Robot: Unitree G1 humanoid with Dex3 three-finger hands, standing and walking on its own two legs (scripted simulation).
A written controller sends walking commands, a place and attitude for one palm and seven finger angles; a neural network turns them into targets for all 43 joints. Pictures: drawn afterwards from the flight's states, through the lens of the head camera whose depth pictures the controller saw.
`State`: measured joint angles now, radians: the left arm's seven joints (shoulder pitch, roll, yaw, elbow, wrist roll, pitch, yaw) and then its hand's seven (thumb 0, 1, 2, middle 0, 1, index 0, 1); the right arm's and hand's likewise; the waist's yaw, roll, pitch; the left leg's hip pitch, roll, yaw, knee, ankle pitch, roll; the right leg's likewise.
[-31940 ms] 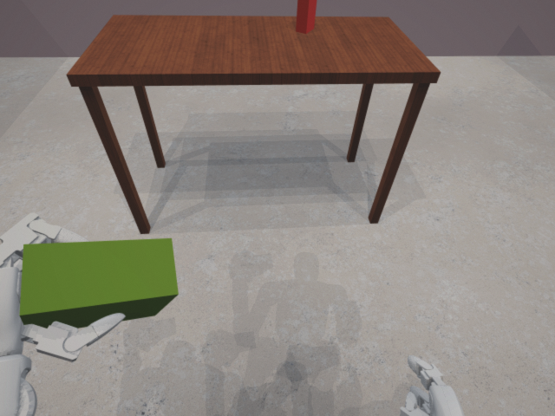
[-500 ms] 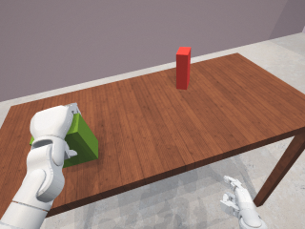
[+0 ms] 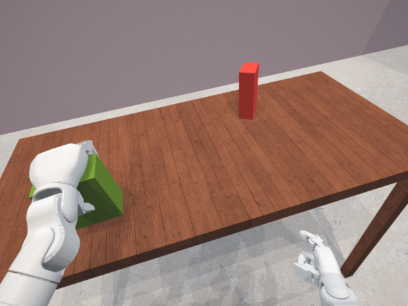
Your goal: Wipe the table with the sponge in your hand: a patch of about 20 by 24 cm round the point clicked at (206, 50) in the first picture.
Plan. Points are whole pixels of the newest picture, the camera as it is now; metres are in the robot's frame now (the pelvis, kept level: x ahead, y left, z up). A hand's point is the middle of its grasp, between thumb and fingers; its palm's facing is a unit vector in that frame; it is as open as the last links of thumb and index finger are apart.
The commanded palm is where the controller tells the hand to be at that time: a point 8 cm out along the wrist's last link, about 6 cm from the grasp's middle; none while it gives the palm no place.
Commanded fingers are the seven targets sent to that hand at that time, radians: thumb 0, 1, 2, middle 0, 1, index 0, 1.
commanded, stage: move the sponge above the wiping area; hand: left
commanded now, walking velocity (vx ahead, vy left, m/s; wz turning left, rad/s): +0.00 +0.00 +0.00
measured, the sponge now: (88, 200) +0.26 +0.30 +0.09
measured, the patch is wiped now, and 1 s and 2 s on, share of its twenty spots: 0.00 0.00 0.10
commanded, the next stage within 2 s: lower the sponge onto the table in 0.48 s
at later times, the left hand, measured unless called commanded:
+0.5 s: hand (71, 187) +0.26 +0.31 +0.14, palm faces +0.10 -0.10 -0.99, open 10.2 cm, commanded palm +0.22 +0.28 +0.21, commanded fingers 0.00 0.10 1.30 -1.20 -1.60 -1.20 -1.60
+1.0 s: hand (88, 195) +0.25 +0.27 +0.13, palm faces +0.09 -0.18 -0.98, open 10.2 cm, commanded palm +0.22 +0.27 +0.20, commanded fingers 0.00 0.10 1.30 -1.20 -1.60 -1.20 -1.60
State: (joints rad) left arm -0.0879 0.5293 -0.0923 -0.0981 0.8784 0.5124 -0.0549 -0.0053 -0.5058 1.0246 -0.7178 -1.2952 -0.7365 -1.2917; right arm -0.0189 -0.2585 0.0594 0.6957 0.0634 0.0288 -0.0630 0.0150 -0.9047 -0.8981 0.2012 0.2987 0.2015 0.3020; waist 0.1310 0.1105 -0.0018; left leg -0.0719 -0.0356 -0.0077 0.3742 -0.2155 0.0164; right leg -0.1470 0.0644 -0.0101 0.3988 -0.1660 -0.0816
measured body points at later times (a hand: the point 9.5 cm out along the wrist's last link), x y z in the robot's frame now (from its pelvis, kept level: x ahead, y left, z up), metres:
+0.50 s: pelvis +0.00 +0.01 +0.00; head -0.02 -0.04 +0.45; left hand +0.25 +0.31 +0.19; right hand +0.26 -0.19 -0.08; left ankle +0.00 +0.11 -0.74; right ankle +0.04 -0.07 -0.74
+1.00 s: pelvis +0.01 +0.02 +0.00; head -0.02 -0.03 +0.45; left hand +0.24 +0.28 +0.18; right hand +0.27 -0.17 -0.07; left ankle +0.00 +0.11 -0.74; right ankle +0.04 -0.07 -0.74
